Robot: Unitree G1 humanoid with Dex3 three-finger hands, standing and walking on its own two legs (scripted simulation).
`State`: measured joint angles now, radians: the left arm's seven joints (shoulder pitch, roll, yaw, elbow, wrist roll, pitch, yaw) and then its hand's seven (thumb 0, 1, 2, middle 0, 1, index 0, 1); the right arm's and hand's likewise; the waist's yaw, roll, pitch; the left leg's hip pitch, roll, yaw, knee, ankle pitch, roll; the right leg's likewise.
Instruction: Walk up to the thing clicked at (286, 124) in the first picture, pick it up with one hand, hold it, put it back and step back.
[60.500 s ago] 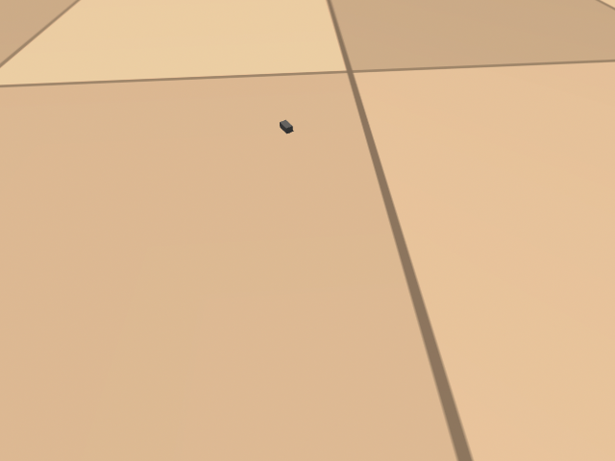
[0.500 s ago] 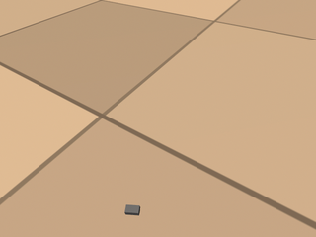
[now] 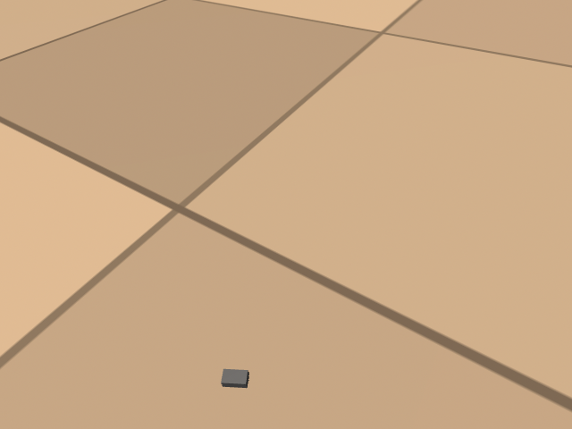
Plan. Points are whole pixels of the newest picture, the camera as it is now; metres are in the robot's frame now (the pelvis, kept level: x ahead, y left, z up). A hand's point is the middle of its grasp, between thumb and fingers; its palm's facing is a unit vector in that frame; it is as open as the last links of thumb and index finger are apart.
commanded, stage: stand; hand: left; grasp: from above
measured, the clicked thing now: (235, 378) +0.46 +0.23 -0.76
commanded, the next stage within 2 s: step back in 1.30 s
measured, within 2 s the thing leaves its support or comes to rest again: neither
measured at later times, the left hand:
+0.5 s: hand out of the picture +0.09 +0.25 -0.16, palm faces +0.02 -0.94 -0.34, open 7.4 cm
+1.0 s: hand out of the picture +0.09 +0.24 -0.16, palm faces +0.01 -0.94 -0.34, open 7.4 cm
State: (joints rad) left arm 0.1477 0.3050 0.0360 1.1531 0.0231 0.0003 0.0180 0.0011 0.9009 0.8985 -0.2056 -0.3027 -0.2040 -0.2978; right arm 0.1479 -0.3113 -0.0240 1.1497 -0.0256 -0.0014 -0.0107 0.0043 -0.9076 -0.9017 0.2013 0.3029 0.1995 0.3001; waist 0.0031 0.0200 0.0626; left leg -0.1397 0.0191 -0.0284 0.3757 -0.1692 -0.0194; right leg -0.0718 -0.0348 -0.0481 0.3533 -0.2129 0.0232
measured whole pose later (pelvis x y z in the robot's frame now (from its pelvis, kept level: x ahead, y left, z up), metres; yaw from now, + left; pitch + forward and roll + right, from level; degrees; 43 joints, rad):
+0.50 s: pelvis +0.02 +0.00 +0.00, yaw +0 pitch -3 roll +0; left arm 0.10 0.31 0.04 1.15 0.02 0.00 0.01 0.00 0.90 0.90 -0.21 -0.30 -0.20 -0.30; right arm 0.11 -0.32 -0.01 1.15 -0.02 -0.01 -0.01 0.00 -0.91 -0.90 0.20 0.30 0.20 0.30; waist 0.00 0.01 0.06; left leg -0.12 0.02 -0.02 0.35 -0.18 -0.02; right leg -0.05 -0.04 -0.05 0.32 -0.22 0.02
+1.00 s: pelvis +0.02 +0.00 +0.00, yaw +0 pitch -2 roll +0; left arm 0.12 0.32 0.03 1.15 0.01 -0.01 0.01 0.00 0.90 0.90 -0.21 -0.30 -0.20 -0.30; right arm 0.11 -0.33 -0.01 1.16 -0.02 -0.01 -0.01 0.00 -0.91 -0.90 0.20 0.30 0.20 0.30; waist 0.00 0.01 0.05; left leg -0.12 0.02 -0.03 0.33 -0.17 -0.03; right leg -0.05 -0.03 -0.05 0.31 -0.22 0.02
